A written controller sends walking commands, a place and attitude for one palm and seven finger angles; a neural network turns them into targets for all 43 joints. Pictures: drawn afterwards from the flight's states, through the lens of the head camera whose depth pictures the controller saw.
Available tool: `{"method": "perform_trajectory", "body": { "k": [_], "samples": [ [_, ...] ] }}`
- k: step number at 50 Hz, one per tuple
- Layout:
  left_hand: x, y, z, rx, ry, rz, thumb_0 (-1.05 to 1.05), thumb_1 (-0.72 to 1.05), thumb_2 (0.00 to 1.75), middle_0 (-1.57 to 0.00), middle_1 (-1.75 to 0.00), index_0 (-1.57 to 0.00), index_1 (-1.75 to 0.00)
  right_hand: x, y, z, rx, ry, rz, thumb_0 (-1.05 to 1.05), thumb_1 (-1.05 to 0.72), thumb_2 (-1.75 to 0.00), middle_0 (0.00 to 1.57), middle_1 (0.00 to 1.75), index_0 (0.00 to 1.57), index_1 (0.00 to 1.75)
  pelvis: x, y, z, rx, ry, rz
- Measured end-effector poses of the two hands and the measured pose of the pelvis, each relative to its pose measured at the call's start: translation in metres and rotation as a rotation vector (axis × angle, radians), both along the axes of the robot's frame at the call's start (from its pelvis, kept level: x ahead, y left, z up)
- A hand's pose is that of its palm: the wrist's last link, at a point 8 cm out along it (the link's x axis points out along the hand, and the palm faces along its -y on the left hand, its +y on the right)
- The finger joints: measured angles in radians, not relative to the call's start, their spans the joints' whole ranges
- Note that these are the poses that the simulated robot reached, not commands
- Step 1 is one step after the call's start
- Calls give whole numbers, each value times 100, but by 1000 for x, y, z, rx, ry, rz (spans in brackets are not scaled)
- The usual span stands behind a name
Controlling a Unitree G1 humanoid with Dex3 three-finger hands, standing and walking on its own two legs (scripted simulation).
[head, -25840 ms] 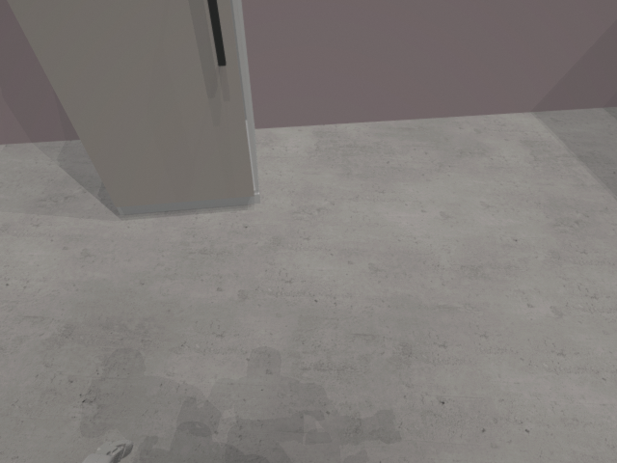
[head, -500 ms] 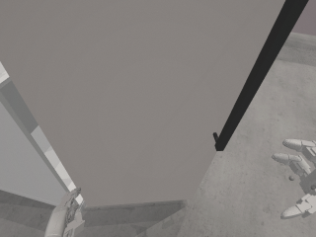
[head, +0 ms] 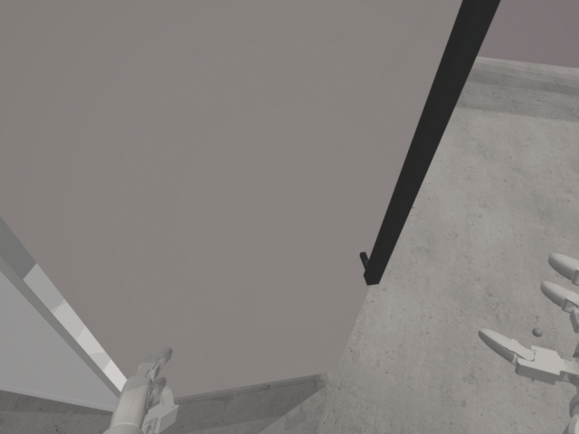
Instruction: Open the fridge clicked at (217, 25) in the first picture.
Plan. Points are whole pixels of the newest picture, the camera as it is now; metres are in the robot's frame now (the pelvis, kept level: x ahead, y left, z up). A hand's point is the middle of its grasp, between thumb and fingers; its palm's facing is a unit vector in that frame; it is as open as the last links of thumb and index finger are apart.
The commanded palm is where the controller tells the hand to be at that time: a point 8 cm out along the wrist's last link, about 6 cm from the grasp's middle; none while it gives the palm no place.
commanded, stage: draw the hand back to the body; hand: right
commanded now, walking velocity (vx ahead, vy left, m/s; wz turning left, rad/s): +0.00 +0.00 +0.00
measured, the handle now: (403, 170) +0.42 -0.16 +0.18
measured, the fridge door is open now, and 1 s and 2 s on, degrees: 71 71 71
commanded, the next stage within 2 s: step back with the hand held close in 0.72 s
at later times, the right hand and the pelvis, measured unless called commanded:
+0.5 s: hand (559, 328) +0.19 -0.27 +0.16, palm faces +0.51 +0.78 -0.37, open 7.8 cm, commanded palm +0.14 -0.30 +0.17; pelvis +0.00 +0.01 +0.00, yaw +1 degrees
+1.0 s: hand (549, 332) +0.18 -0.26 +0.16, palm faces +0.45 +0.79 -0.41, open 7.5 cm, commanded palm +0.13 -0.29 +0.17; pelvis -0.02 +0.01 +0.00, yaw +1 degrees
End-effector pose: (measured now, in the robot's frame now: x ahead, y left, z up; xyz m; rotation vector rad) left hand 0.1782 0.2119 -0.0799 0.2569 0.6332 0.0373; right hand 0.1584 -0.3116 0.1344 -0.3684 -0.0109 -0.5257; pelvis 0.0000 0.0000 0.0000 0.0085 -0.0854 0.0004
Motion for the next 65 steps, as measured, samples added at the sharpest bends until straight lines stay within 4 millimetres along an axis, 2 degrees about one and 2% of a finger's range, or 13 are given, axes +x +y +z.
{"method": "perform_trajectory", "body": {
  "k": [11,20,26,43,49,56,65],
  "samples": [
    [12,4,8,-9,-13,14,1,91,90,-21,-30,-20,-30,1,3,24,-53,-43,25,0,-37,-64,22,61,22,61,7,0,3,0,-24,11],
    [3,15,7,2,5,31,1,91,90,-20,-30,-20,-30,-10,6,38,-94,-80,24,1,-69,-80,22,42,21,42,5,4,3,1,-32,12],
    [-6,19,3,0,22,43,1,91,90,-20,-30,-20,-30,-15,8,37,-93,-82,17,1,-82,-86,21,34,21,34,0,7,4,1,-38,11],
    [-19,25,3,-8,5,56,1,91,90,-20,-30,-20,-30,-23,17,38,-96,-100,35,1,-89,-90,21,30,21,30,-9,12,4,2,-54,14],
    [-21,23,4,-13,16,62,1,91,90,-20,-30,-20,-30,-18,20,44,-152,-119,85,1,-89,-90,21,30,20,30,-16,8,1,12,20,13],
    [-40,22,2,8,36,138,1,91,90,-20,-30,-20,-30,-22,17,32,-175,-41,161,1,-89,-90,21,30,21,30,-28,-6,-4,3,59,32],
    [-71,11,-6,14,60,141,1,91,90,-20,-30,-20,-30,-49,-2,41,-232,-103,120,1,-89,-90,21,30,21,30,-53,-16,-11,-1,64,34]
  ]
}}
